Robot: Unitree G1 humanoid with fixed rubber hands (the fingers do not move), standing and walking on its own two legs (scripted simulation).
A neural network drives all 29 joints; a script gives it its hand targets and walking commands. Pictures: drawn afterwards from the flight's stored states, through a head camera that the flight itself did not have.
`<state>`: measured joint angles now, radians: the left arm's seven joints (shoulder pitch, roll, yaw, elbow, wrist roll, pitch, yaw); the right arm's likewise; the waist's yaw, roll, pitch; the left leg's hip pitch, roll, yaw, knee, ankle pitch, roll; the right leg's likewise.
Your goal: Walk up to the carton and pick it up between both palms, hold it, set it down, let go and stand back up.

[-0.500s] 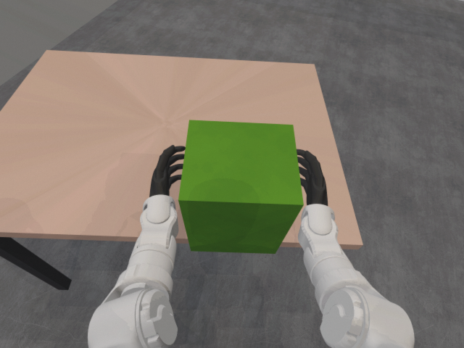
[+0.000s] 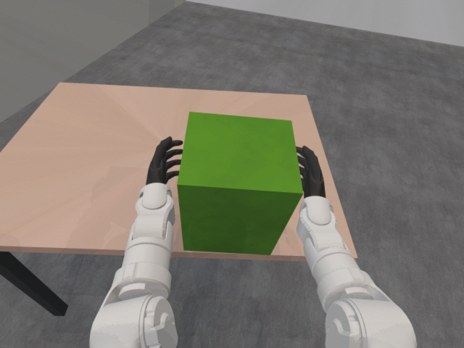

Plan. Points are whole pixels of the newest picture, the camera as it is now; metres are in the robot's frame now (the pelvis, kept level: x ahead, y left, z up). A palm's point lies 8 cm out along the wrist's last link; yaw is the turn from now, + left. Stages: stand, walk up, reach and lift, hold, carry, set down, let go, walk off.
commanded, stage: reach and lift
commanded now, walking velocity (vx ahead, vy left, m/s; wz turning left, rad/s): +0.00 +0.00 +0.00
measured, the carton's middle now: (233, 190) +0.40 +0.02 +0.04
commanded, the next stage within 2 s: hold in 1.68 s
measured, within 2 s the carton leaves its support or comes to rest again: neither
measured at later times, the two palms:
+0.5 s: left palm (154, 173) +0.36 +0.16 +0.14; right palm (323, 182) +0.35 -0.12 +0.14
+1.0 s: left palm (154, 171) +0.34 +0.15 +0.15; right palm (331, 181) +0.34 -0.13 +0.15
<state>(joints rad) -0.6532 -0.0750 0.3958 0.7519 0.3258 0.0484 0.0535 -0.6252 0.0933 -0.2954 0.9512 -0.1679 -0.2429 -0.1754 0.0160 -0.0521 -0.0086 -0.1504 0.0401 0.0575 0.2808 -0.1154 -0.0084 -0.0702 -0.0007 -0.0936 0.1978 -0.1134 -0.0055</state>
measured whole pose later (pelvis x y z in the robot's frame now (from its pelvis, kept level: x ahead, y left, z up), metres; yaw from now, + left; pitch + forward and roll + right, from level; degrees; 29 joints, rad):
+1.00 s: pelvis -0.02 +0.00 +0.00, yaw +1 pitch -12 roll -1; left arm -0.55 -0.11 0.32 0.07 0.45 0.66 -0.06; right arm -0.59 0.06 -0.03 0.52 0.09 0.10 -0.19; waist -0.11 -0.08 0.16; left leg 0.03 0.02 0.04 0.30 -0.13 0.00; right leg 0.10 -0.02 -0.11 0.27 -0.16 0.00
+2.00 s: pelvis -0.03 +0.00 +0.00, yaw +1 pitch -13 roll +0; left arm -0.61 -0.09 0.33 0.03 0.45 0.77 -0.07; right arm -0.66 0.06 -0.03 0.48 0.12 0.19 -0.21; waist -0.11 -0.09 0.15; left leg 0.04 0.03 0.04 0.29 -0.10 0.00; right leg 0.10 -0.01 -0.12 0.26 -0.14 -0.01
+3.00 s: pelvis -0.03 -0.01 +0.00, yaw +1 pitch -13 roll +0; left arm -0.61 -0.08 0.34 -0.01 0.46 0.82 -0.08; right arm -0.67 0.06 -0.01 0.45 0.13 0.24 -0.21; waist -0.11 -0.08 0.15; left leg 0.05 0.03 0.04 0.28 -0.11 -0.01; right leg 0.11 -0.01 -0.11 0.27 -0.15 -0.01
